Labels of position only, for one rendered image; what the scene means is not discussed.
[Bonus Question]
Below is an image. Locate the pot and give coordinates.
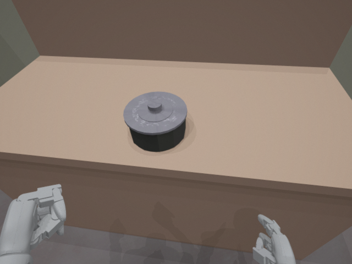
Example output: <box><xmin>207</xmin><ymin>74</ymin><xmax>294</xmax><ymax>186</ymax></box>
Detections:
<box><xmin>129</xmin><ymin>119</ymin><xmax>186</xmax><ymax>152</ymax></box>

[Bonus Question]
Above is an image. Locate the table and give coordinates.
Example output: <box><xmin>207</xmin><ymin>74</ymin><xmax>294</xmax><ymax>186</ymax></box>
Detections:
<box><xmin>0</xmin><ymin>0</ymin><xmax>352</xmax><ymax>260</ymax></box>

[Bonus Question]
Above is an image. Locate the robot left forearm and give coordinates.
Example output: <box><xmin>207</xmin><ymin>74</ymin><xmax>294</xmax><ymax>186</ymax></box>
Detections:
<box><xmin>0</xmin><ymin>252</ymin><xmax>34</xmax><ymax>264</ymax></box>

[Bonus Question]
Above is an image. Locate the lid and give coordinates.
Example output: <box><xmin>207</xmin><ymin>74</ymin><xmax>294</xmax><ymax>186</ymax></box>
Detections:
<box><xmin>123</xmin><ymin>91</ymin><xmax>187</xmax><ymax>135</ymax></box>

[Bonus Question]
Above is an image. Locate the left robot hand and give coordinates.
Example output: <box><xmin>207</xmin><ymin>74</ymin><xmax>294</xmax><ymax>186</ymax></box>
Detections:
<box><xmin>0</xmin><ymin>184</ymin><xmax>66</xmax><ymax>256</ymax></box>

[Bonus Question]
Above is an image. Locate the right robot hand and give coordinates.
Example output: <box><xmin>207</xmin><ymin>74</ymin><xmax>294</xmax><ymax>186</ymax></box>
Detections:
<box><xmin>253</xmin><ymin>214</ymin><xmax>296</xmax><ymax>264</ymax></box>

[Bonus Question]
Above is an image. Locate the knob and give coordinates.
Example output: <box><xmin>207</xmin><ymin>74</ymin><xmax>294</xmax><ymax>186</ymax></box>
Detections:
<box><xmin>147</xmin><ymin>99</ymin><xmax>162</xmax><ymax>112</ymax></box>

